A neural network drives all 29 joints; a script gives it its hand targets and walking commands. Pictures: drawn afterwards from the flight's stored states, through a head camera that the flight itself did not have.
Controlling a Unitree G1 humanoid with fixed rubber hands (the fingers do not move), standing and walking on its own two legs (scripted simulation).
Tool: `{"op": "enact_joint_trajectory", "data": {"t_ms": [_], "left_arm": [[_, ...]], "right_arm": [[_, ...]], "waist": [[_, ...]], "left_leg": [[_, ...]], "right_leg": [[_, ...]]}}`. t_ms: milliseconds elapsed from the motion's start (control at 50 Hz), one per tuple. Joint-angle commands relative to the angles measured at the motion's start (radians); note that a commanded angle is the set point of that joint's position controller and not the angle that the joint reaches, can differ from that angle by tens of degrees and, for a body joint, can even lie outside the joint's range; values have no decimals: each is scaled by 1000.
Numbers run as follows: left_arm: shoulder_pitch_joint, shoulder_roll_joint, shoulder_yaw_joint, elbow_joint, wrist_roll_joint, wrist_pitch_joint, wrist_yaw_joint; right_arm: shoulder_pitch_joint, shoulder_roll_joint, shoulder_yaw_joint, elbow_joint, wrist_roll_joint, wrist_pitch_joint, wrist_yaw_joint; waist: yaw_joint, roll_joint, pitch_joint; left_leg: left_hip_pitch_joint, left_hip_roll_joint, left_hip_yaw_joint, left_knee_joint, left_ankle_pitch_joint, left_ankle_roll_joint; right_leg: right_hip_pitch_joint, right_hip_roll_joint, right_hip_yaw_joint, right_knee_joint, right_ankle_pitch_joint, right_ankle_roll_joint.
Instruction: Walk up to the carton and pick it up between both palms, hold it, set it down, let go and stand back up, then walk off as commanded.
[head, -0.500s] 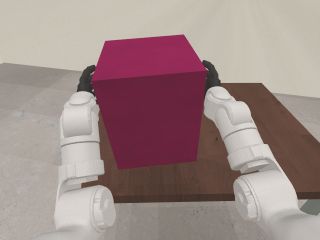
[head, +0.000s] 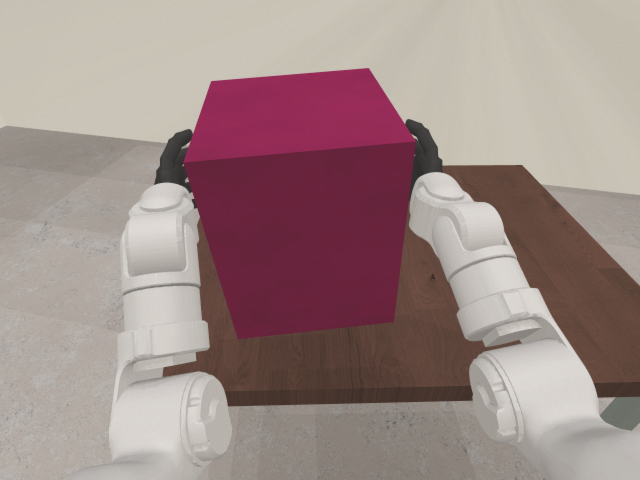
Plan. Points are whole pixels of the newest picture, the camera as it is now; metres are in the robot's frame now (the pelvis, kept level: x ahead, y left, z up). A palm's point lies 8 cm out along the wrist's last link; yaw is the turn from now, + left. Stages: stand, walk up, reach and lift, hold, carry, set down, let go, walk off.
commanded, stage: hold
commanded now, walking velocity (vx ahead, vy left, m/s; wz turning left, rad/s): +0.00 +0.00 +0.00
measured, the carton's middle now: (303, 203) +0.39 +0.00 +0.21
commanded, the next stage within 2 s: set down in 1.00 s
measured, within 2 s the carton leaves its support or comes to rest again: neither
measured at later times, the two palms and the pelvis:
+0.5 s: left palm (175, 195) +0.37 +0.15 +0.25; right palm (424, 185) +0.37 -0.15 +0.25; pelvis +0.00 +0.00 +0.00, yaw +0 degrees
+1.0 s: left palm (171, 194) +0.37 +0.15 +0.25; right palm (420, 182) +0.37 -0.14 +0.25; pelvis +0.00 +0.00 +0.00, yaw +0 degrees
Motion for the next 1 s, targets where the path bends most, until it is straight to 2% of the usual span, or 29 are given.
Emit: {"op": "enact_joint_trajectory", "data": {"t_ms": [0,60,80,140,220,260,320,340,360,380,480,520,540,560,600,620,640,700,760,800,820,860,880,900,940,960,980], "left_arm": [[-736,-631,-484,-92,-170,-85,-119],[-775,-628,-497,-102,-184,-93,-117],[-777,-642,-509,-105,-189,-95,-116],[-771,-645,-517,-115,-195,-94,-114],[-749,-626,-480,-65,-173,-89,-118],[-747,-632,-493,-78,-185,-91,-121],[-745,-634,-493,-112,-187,-93,-118],[-729,-632,-507,-129,-196,-93,-118],[-727,-618,-502,-119,-192,-90,-119],[-739,-627,-503,-148,-187,-92,-120],[-716,-627,-514,-134,-194,-79,-124],[-738,-604,-471,-103,-174,-81,-128],[-742,-616,-489,-109,-176,-81,-130],[-759,-619,-496,-128,-177,-84,-127],[-744,-640,-514,-121,-188,-84,-121],[-755,-637,-516,-140,-188,-87,-116],[-760,-645,-524,-138,-196,-87,-117],[-761,-642,-518,-118,-196,-89,-114],[-734,-636,-490,-69,-178,-82,-118],[-732,-623,-469,-51,-166,-83,-124],[-743,-627,-473,-54,-171,-84,-124],[-743,-633,-481,-71,-177,-87,-123],[-753,-628,-486,-85,-184,-91,-122],[-777,-645,-510,-116,-193,-93,-117],[-727,-652,-531,-136,-205,-88,-113],[-760,-664,-551,-173,-214,-91,-111],[-726,-661,-543,-147,-207,-86,-110]], "right_arm": [[-883,697,322,-369,143,-54,120],[-874,703,309,-337,134,-52,128],[-902,720,330,-380,140,-63,127],[-883,709,327,-364,146,-58,121],[-914,713,321,-368,132,-60,120],[-900,707,325,-368,139,-62,121],[-893,719,354,-403,159,-61,115],[-880,716,366,-427,165,-60,112],[-860,710,359,-403,163,-52,109],[-876,716,365,-425,168,-57,107],[-868,702,359,-440,163,-54,104],[-866,708,347,-383,149,-40,107],[-875,709,338,-395,142,-47,111],[-882,715,340,-387,142,-50,115],[-878,706,341,-401,148,-54,116],[-883,710,351,-400,156,-54,117],[-877,710,346,-399,155,-56,115],[-901,710,339,-406,150,-59,117],[-881,691,313,-357,134,-52,120],[-893,699,315,-352,129,-52,122],[-892,689,305,-332,127,-52,125],[-898,695,316,-353,136,-57,125],[-895,697,322,-354,145,-55,124],[-898,698,321,-362,146,-59,122],[-883,701,346,-411,169,-62,114],[-875,698,346,-411,169,-62,115],[-877,689,347,-424,170,-59,112]], "waist": [[-5,52,-359],[-11,71,-373],[1,65,-403],[-18,73,-401],[-3,49,-364],[-15,48,-383],[-1,49,-429],[-5,45,-444],[-11,47,-418],[-9,45,-444],[-12,48,-396],[1,35,-353],[-7,49,-356],[3,61,-381],[-14,74,-400],[-8,73,-395],[-16,66,-410],[-10,63,-411],[-11,54,-348],[0,37,-346],[-12,50,-339],[0,55,-376],[-10,53,-399],[-16,75,-415],[-14,73,-446],[-28,92,-454],[-24,76,-426]], "left_leg": [[-34,-99,23,-63,189,-15],[-44,-98,31,-68,174,-19],[-44,-102,28,-61,184,-19],[-34,-103,21,-52,220,-23],[-52,-101,27,-64,174,-10],[-38,-103,27,-63,210,-13],[-20,-108,27,-47,254,-16],[-7,-110,25,-42,289,-19],[-16,-112,26,-40,267,-18],[-7,-109,25,-40,278,-18],[-17,-108,26,-46,254,-20],[-41,-107,28,-62,196,-6],[-45,-106,31,-64,184,-11],[-44,-105,30,-61,181,-15],[-23,-103,25,-52,224,-21],[-16,-104,24,-47,248,-25],[-7,-103,22,-43,252,-26],[-23,-103,22,-50,214,-21],[-47,-99,24,-66,170,-14],[-59,-98,28,-74,152,-6],[-59,-98,28,-77,153,-9],[-52,-101,31,-69,193,-12],[-35,-101,27,-62,209,-13],[-24,-103,29,-55,239,-22],[9,-107,20,-30,299,-29],[18,-105,19,-25,321,-36],[5,-104,17,-24,310,-35]], "right_leg": [[226,84,31,4,72,36],[225,79,33,8,67,33],[238,83,35,9,80,34],[242,84,33,15,108,38],[236,78,34,2,75,37],[242,81,31,8,115,41],[264,84,35,14,158,45],[275,88,33,19,190,50],[270,84,37,20,176,53],[282,85,35,21,185,48],[254,85,31,15,166,50],[243,76,39,7,111,50],[242,77,36,8,100,48],[241,78,38,15,83,42],[240,80,32,15,121,42],[237,84,30,19,132,43],[237,86,29,18,139,42],[233,84,29,15,104,40],[226,83,30,5,66,36],[228,80,29,3,54,37],[228,78,31,-1,49,34],[243,81,33,4,88,36],[249,84,33,12,103,39],[245,85,32,13,123,39],[259,88,35,15,185,39],[263,90,31,23,198,38],[262,91,31,18,187,39]]}}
